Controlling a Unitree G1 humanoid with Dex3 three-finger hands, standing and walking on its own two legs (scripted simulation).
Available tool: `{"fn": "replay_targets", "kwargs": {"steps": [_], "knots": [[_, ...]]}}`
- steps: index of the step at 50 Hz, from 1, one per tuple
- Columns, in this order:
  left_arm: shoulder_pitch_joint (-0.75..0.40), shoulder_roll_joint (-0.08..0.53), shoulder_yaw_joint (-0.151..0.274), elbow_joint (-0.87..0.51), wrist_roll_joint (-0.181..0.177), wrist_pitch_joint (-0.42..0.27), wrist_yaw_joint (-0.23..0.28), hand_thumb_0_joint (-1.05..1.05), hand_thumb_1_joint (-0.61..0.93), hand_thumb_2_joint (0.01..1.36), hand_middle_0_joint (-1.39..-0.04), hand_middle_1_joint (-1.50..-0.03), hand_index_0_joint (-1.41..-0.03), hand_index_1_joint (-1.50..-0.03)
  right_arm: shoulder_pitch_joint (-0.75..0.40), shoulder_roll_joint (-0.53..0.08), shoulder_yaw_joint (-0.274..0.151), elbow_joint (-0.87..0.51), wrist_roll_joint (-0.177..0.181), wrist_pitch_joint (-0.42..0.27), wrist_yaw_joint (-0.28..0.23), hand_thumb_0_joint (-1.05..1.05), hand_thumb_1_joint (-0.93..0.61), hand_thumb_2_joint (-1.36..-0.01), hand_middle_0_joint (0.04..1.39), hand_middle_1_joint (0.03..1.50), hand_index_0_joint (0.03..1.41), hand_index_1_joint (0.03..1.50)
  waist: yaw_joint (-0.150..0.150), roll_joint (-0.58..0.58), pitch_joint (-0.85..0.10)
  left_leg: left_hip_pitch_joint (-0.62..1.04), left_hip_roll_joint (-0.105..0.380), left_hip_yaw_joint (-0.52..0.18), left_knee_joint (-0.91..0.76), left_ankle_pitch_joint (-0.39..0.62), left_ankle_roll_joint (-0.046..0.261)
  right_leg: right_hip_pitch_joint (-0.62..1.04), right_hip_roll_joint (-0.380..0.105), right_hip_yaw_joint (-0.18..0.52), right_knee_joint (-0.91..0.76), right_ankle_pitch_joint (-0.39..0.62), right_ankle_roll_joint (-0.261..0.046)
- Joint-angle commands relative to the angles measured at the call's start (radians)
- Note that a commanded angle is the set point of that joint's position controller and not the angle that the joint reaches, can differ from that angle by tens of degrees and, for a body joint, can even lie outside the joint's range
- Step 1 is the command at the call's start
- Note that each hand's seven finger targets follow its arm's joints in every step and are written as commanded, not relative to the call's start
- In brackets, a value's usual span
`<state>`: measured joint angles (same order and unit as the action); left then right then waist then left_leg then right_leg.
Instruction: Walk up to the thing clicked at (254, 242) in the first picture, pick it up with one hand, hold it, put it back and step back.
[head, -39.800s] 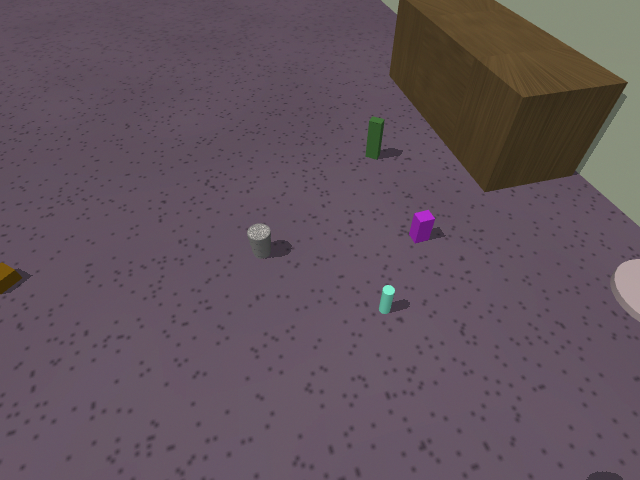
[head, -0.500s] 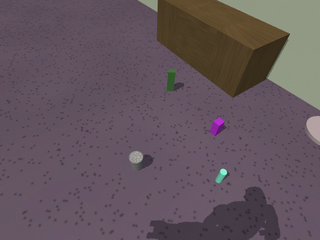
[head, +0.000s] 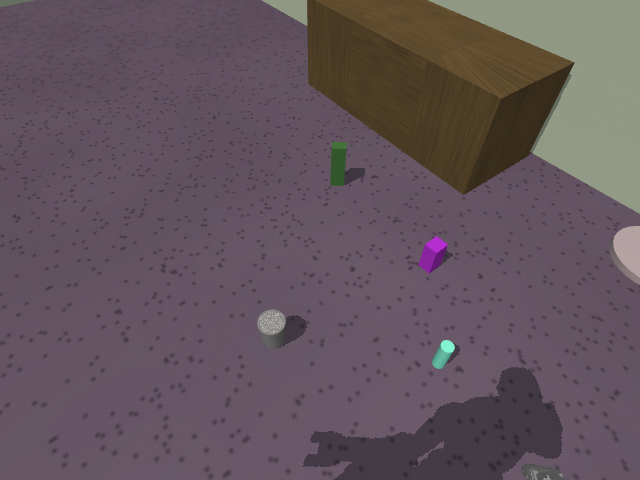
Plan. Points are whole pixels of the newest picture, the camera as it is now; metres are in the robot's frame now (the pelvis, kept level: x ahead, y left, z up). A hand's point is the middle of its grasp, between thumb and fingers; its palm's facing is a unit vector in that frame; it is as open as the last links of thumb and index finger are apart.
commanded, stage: stand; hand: left
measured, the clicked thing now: (273, 331) +0.69 +0.19 -0.72
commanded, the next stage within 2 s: walk up in 0.98 s
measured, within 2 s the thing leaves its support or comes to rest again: neither
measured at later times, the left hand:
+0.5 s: hand out of the picture +0.07 +0.25 -0.16, palm faces -0.05 -0.94 -0.33, open 7.4 cm
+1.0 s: hand out of the picture +0.06 +0.26 -0.16, palm faces -0.04 -0.94 -0.33, open 7.4 cm
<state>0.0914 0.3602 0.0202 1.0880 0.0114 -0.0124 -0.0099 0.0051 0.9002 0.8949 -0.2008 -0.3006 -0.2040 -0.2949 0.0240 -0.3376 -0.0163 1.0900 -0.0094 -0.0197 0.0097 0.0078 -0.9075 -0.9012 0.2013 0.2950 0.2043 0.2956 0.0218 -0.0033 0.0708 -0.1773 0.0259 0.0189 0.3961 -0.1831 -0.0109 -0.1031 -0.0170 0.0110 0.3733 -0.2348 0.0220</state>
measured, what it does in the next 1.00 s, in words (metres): stands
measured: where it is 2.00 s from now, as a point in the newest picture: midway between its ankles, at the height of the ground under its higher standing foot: (332, 464)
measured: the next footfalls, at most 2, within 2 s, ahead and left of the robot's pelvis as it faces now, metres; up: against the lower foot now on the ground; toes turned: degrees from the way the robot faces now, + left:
left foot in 1.62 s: +0.32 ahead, +0.11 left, +0.00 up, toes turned +3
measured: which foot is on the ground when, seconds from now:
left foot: down 0.00-1.00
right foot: down 0.00-1.00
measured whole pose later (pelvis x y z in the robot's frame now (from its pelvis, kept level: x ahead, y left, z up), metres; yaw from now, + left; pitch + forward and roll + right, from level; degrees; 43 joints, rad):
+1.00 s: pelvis -0.01 +0.01 +0.00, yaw +0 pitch -2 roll +0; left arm 0.13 0.36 0.00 1.12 0.02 -0.01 -0.02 0.01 0.90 0.89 -0.20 -0.30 -0.20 -0.29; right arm 0.10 -0.35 -0.01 1.13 -0.01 -0.01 0.02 0.01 -0.91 -0.90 0.20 0.29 0.20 0.30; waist 0.00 -0.01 0.05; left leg -0.16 0.01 0.03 0.35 -0.16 0.01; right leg -0.09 -0.04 0.02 0.34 -0.23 0.03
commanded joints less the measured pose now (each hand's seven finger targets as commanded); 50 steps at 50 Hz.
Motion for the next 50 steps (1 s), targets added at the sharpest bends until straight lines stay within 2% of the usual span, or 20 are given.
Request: {"fn": "replay_targets", "kwargs": {"steps": [1, 3, 6, 9, 12, 14, 15, 20, 23, 25, 30, 33, 34, 36, 39, 42, 45, 48, 49, 50], "knots": [[-0.037, 0.197, 0.032, -0.044, -0.005, -0.026, 0.014, 0.000, 0.900, 0.900, -0.200, -0.300, -0.200, -0.300, -0.050, -0.212, -0.037, -0.051, 0.002, -0.019, -0.010, 0.000, -0.900, -0.900, 0.200, 0.300, 0.200, 0.300, -0.020, 0.023, -0.152, 0.109, 0.108, -0.093, -0.056, 0.231, 0.031, 0.013, -0.114, 0.079, -0.072, 0.238, -0.035], [-0.033, 0.204, 0.032, -0.035, -0.007, -0.028, 0.015, 0.000, 0.900, 0.900, -0.200, -0.300, -0.200, -0.300, -0.047, -0.212, -0.034, -0.046, 0.003, -0.019, -0.009, 0.000, -0.900, -0.900, 0.200, 0.300, 0.200, 0.300, -0.017, 0.021, -0.148, 0.119, 0.110, -0.094, -0.062, 0.246, 0.029, 0.015, -0.112, 0.076, -0.079, 0.241, -0.032], [-0.038, 0.204, 0.028, -0.028, -0.003, -0.026, 0.017, 0.000, 0.900, 0.900, -0.200, -0.300, -0.200, -0.300, -0.040, -0.219, -0.036, -0.038, 0.003, -0.014, -0.010, 0.000, -0.900, -0.900, 0.200, 0.300, 0.200, 0.300, -0.019, 0.000, -0.118, 0.103, 0.107, -0.095, -0.078, 0.195, 0.027, 0.000, -0.109, 0.070, -0.095, 0.193, -0.030], [-0.035, 0.203, 0.025, -0.022, -0.006, -0.028, 0.016, 0.000, 0.900, 0.900, -0.200, -0.300, -0.200, -0.300, -0.033, -0.218, -0.032, -0.030, 0.004, -0.016, -0.007, 0.000, -0.900, -0.900, 0.200, 0.300, 0.200, 0.300, -0.021, -0.010, -0.112, 0.105, 0.107, -0.098, -0.086, 0.190, 0.024, 0.000, -0.112, 0.072, -0.103, 0.190, -0.031], [-0.047, 0.205, 0.024, -0.022, -0.004, -0.025, 0.016, 0.000, 0.900, 0.900, -0.200, -0.300, -0.200, -0.300, -0.018, -0.220, -0.033, -0.021, 0.002, -0.012, -0.008, 0.000, -0.900, -0.900, 0.200, 0.300, 0.200, 0.300, -0.026, -0.006, -0.090, 0.090, 0.106, -0.097, -0.105, 0.122, 0.022, -0.019, -0.110, 0.079, -0.115, 0.112, -0.034], [-0.039, 0.202, 0.021, -0.021, -0.005, -0.027, 0.016, 0.000, 0.900, 0.900, -0.200, -0.300, -0.200, -0.300, -0.010, -0.221, -0.031, -0.019, 0.002, -0.012, -0.007, 0.000, -0.900, -0.900, 0.200, 0.300, 0.200, 0.300, -0.025, 0.009, -0.103, 0.085, 0.107, -0.098, -0.102, 0.137, 0.024, 0.000, -0.113, 0.077, -0.116, 0.135, -0.033], [-0.034, 0.200, 0.020, -0.019, -0.004, -0.027, 0.015, 0.000, 0.900, 0.900, -0.200, -0.300, -0.200, -0.300, -0.010, -0.221, -0.030, -0.015, 0.004, -0.011, -0.007, 0.000, -0.900, -0.900, 0.200, 0.300, 0.200, 0.300, -0.024, 0.004, -0.084, 0.072, 0.099, -0.097, -0.109, 0.098, 0.022, -0.013, -0.110, 0.079, -0.129, 0.110, -0.030], [-0.039, 0.207, 0.021, -0.020, -0.004, -0.024, 0.015, 0.000, 0.900, 0.900, -0.200, -0.300, -0.200, -0.300, 0.003, -0.221, -0.030, -0.011, 0.000, -0.013, -0.007, 0.000, -0.900, -0.900, 0.200, 0.300, 0.200, 0.300, -0.026, 0.011, -0.092, 0.070, 0.106, -0.103, -0.116, 0.105, 0.021, -0.010, -0.108, 0.075, -0.118, 0.096, -0.034], [-0.032, 0.201, 0.018, -0.017, -0.005, -0.022, 0.011, 0.000, 0.900, 0.900, -0.200, -0.300, -0.200, -0.300, 0.016, -0.223, -0.028, -0.005, 0.000, -0.013, -0.007, 0.000, -0.900, -0.900, 0.200, 0.300, 0.200, 0.300, -0.026, 0.018, -0.080, 0.055, 0.102, -0.105, -0.129, 0.053, 0.021, -0.014, -0.106, 0.078, -0.123, 0.071, -0.034], [-0.026, 0.205, 0.019, -0.018, -0.003, -0.024, 0.012, 0.000, 0.900, 0.900, -0.200, -0.300, -0.200, -0.300, 0.018, -0.225, -0.029, -0.007, 0.001, -0.015, -0.007, 0.000, -0.900, -0.900, 0.200, 0.300, 0.200, 0.300, -0.025, 0.006, -0.105, 0.077, 0.109, -0.106, -0.117, 0.114, 0.026, -0.003, -0.111, 0.075, -0.115, 0.114, -0.031], [-0.022, 0.200, 0.017, -0.018, -0.004, -0.020, 0.012, 0.000, 0.900, 0.900, -0.200, -0.300, -0.200, -0.300, 0.022, -0.231, -0.028, -0.004, 0.000, -0.014, -0.010, 0.000, -0.900, -0.900, 0.200, 0.300, 0.200, 0.300, -0.026, 0.011, -0.098, 0.088, 0.108, -0.103, -0.116, 0.115, 0.027, -0.019, -0.109, 0.075, -0.111, 0.112, -0.032], [-0.019, 0.206, 0.017, -0.021, -0.004, -0.022, 0.014, 0.000, 0.900, 0.900, -0.200, -0.300, -0.200, -0.300, 0.029, -0.226, -0.027, -0.004, 0.002, -0.016, -0.009, 0.000, -0.900, -0.900, 0.200, 0.300, 0.200, 0.300, -0.028, -0.001, -0.105, 0.092, 0.109, -0.104, -0.110, 0.156, 0.026, -0.015, -0.108, 0.071, -0.105, 0.135, -0.031], [-0.016, 0.199, 0.016, -0.019, -0.004, -0.021, 0.013, 0.000, 0.900, 0.900, -0.200, -0.300, -0.200, -0.300, 0.035, -0.230, -0.026, -0.002, 0.001, -0.014, -0.010, 0.000, -0.900, -0.900, 0.200, 0.300, 0.200, 0.300, -0.029, 0.005, -0.091, 0.082, 0.106, -0.101, -0.116, 0.124, 0.028, -0.021, -0.109, 0.073, -0.112, 0.114, -0.031], [-0.005, 0.204, 0.016, -0.017, -0.005, -0.020, 0.013, 0.000, 0.900, 0.900, -0.200, -0.300, -0.200, -0.300, 0.028, -0.231, -0.026, -0.003, 0.001, -0.013, -0.010, 0.000, -0.900, -0.900, 0.200, 0.300, 0.200, 0.300, -0.025, 0.009, -0.098, 0.096, 0.109, -0.103, -0.113, 0.133, 0.032, -0.020, -0.110, 0.074, -0.109, 0.126, -0.031], [-0.009, 0.207, 0.018, -0.015, -0.005, -0.016, 0.013, 0.000, 0.900, 0.900, -0.200, -0.300, -0.200, -0.300, 0.033, -0.229, -0.026, -0.005, 0.000, -0.012, -0.010, 0.000, -0.900, -0.900, 0.200, 0.300, 0.200, 0.300, -0.028, 0.006, -0.063, 0.062, 0.104, -0.108, -0.134, 0.050, 0.027, -0.038, -0.105, 0.072, -0.112, 0.059, -0.034], [-0.002, 0.207, 0.016, -0.020, -0.001, -0.018, 0.011, 0.000, 0.900, 0.900, -0.200, -0.300, -0.200, -0.300, 0.025, -0.236, -0.028, -0.009, 0.001, -0.013, -0.010, 0.000, -0.900, -0.900, 0.200, 0.300, 0.200, 0.300, -0.027, 0.009, -0.078, 0.071, 0.104, -0.107, -0.129, 0.054, 0.031, -0.038, -0.107, 0.072, -0.116, 0.075, -0.034], [-0.009, 0.210, 0.014, -0.026, 0.000, -0.021, 0.013, 0.000, 0.900, 0.900, -0.200, -0.300, -0.200, -0.300, 0.028, -0.227, -0.025, -0.007, 0.002, -0.013, -0.008, 0.000, -0.900, -0.900, 0.200, 0.300, 0.200, 0.300, -0.029, 0.001, -0.097, 0.084, 0.107, -0.106, -0.113, 0.122, 0.031, -0.027, -0.113, 0.073, -0.109, 0.109, -0.031], [-0.007, 0.208, 0.014, -0.024, -0.002, -0.017, 0.013, 0.000, 0.900, 0.900, -0.200, -0.300, -0.200, -0.300, 0.026, -0.230, -0.025, -0.007, 0.000, -0.012, -0.010, 0.000, -0.900, -0.900, 0.200, 0.300, 0.200, 0.300, -0.030, 0.014, -0.080, 0.070, 0.106, -0.109, -0.123, 0.074, 0.029, -0.035, -0.110, 0.073, -0.110, 0.068, -0.033], [0.062, 0.267, 0.056, -0.067, 0.010, -0.026, -0.005, 0.000, 0.900, 0.900, -0.200, -0.300, -0.200, -0.300, 0.095, -0.305, -0.073, -0.054, -0.015, -0.020, 0.010, 0.000, -0.900, -0.900, 0.200, 0.300, 0.200, 0.300, -0.033, 0.040, -0.172, 0.124, 0.065, -0.109, -0.080, -0.386, 0.087, -0.041, -0.039, 0.044, -0.030, -0.284, -0.071], [0.069, 0.262, 0.061, -0.058, 0.019, -0.024, -0.012, 0.000, 0.900, 0.900, -0.200, -0.300, -0.200, -0.300, 0.128, -0.312, -0.086, -0.047, -0.025, -0.019, 0.017, 0.000, -0.900, -0.900, 0.200, 0.300, 0.200, 0.300, -0.041, 0.063, -0.109, 0.109, 0.093, -0.165, -0.110, -0.562, 0.106, -0.155, -0.028, 0.041, 0.032, -0.406, -0.077]]}}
